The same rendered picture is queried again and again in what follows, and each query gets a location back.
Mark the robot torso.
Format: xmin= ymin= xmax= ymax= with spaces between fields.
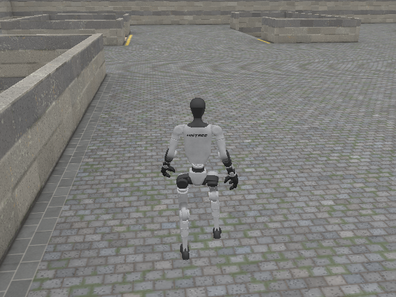
xmin=183 ymin=122 xmax=212 ymax=186

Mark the right robot upper arm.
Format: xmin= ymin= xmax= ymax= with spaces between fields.
xmin=210 ymin=125 xmax=228 ymax=160

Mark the humanoid robot head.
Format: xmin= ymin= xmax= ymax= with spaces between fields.
xmin=187 ymin=98 xmax=209 ymax=127

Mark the robot left forearm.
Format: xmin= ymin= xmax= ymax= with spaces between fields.
xmin=162 ymin=149 xmax=173 ymax=169

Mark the robot right forearm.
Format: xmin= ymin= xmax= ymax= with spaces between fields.
xmin=222 ymin=150 xmax=236 ymax=177

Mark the left robot upper arm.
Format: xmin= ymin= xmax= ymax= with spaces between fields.
xmin=167 ymin=124 xmax=185 ymax=158

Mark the robot right hand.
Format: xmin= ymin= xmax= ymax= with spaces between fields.
xmin=224 ymin=174 xmax=238 ymax=190

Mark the robot left hand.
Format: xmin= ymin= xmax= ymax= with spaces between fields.
xmin=161 ymin=166 xmax=175 ymax=178

